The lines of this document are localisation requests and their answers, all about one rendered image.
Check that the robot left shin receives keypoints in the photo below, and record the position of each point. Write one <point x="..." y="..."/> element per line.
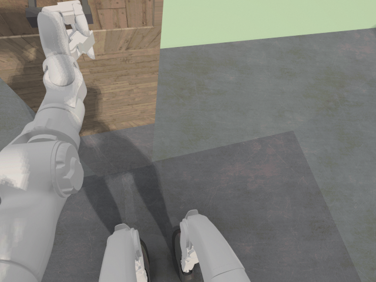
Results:
<point x="139" y="265"/>

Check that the right robot thigh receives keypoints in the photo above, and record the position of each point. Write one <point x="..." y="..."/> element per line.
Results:
<point x="217" y="260"/>

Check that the left robot forearm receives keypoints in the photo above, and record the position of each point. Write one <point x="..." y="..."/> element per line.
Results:
<point x="60" y="115"/>

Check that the drawer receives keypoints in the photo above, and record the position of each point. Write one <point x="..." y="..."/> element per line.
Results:
<point x="106" y="14"/>

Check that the robot left upper arm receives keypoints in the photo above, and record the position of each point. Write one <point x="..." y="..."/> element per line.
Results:
<point x="35" y="181"/>

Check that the cabinet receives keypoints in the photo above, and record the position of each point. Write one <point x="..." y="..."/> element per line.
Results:
<point x="121" y="81"/>

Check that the handle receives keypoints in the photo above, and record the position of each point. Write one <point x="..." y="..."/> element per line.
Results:
<point x="33" y="11"/>

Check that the robot left hand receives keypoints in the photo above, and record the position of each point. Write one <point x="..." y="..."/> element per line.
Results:
<point x="54" y="36"/>

